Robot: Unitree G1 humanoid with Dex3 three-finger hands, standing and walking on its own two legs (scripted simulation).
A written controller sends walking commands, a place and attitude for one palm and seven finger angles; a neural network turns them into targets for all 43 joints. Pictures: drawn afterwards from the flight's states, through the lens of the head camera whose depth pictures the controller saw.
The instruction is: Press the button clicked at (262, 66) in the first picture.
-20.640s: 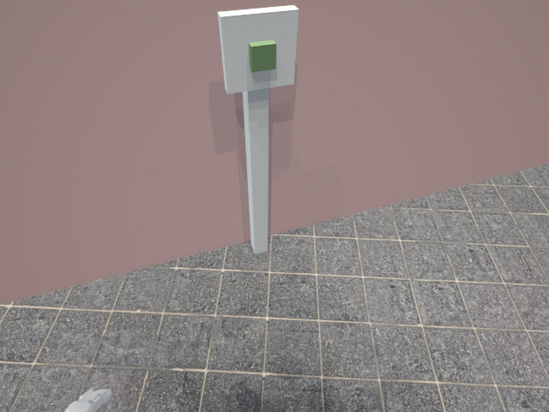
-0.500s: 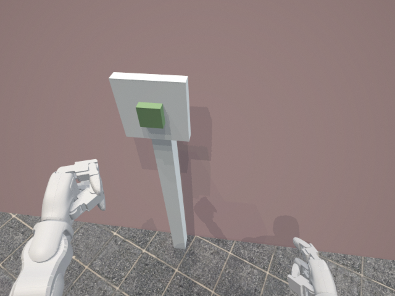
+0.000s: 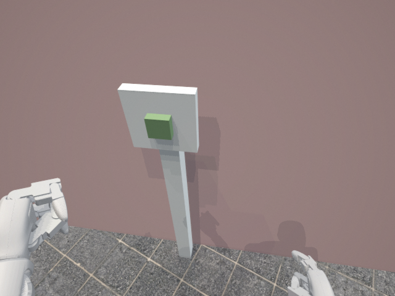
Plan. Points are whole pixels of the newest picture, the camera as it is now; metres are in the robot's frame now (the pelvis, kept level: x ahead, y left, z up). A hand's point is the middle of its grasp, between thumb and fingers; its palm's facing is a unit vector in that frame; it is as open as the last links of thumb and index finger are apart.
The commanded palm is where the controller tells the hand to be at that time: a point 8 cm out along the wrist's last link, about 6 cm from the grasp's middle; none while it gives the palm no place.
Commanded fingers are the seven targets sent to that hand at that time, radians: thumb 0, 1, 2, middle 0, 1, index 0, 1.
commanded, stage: draw the hand back to the body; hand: left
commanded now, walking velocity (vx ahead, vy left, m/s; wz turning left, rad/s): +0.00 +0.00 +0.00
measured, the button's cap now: (159, 125) +0.47 +0.15 +0.12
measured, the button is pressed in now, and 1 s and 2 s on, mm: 0 0 0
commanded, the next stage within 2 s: step back with the hand held close in 0.34 s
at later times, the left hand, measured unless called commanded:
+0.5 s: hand (54, 223) +0.17 +0.24 +0.16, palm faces +0.41 -0.83 -0.37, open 3.1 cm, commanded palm +0.12 +0.27 +0.17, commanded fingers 0.00 0.90 0.90 -1.30 -1.50 -1.30 -1.50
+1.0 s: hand (24, 254) +0.12 +0.25 +0.16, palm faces +0.33 -0.82 -0.48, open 3.1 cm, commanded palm +0.07 +0.29 +0.17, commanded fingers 0.00 0.90 0.90 -1.30 -1.50 -1.30 -1.50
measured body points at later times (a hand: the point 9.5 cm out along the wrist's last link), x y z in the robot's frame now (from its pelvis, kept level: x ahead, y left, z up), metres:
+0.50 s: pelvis -0.01 -0.01 +0.00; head -0.04 -0.02 +0.45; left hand +0.14 +0.28 +0.18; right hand +0.18 -0.22 -0.08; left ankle +0.01 +0.08 -0.74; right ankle -0.05 -0.11 -0.74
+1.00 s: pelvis -0.07 +0.02 -0.01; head -0.06 +0.02 +0.44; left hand +0.10 +0.30 +0.18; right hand +0.12 -0.23 -0.08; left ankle +0.01 +0.08 -0.74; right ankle -0.05 -0.11 -0.74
